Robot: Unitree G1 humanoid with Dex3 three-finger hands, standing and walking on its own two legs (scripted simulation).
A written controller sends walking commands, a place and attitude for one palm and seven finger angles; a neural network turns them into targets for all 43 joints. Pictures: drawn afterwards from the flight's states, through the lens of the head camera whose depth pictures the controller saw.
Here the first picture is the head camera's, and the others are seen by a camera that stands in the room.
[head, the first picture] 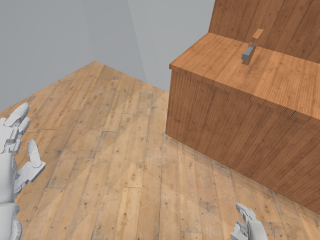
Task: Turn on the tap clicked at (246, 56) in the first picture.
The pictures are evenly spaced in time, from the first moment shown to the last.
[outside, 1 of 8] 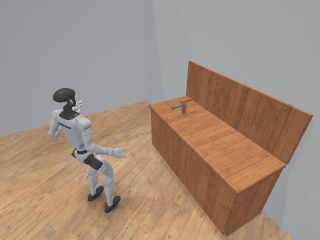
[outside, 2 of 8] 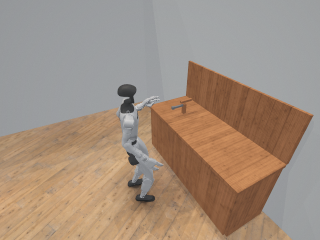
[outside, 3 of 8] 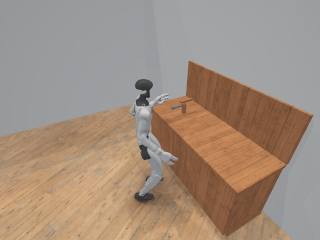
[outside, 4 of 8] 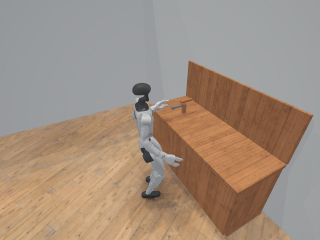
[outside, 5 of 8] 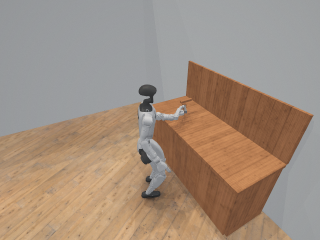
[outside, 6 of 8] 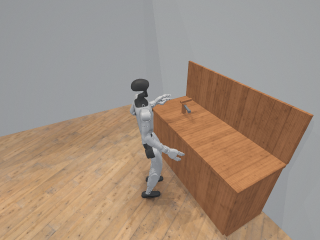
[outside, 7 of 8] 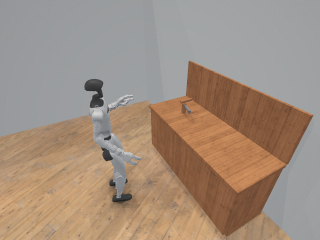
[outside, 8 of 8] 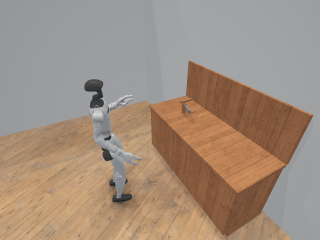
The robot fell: no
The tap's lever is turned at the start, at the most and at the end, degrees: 0 76 76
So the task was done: yes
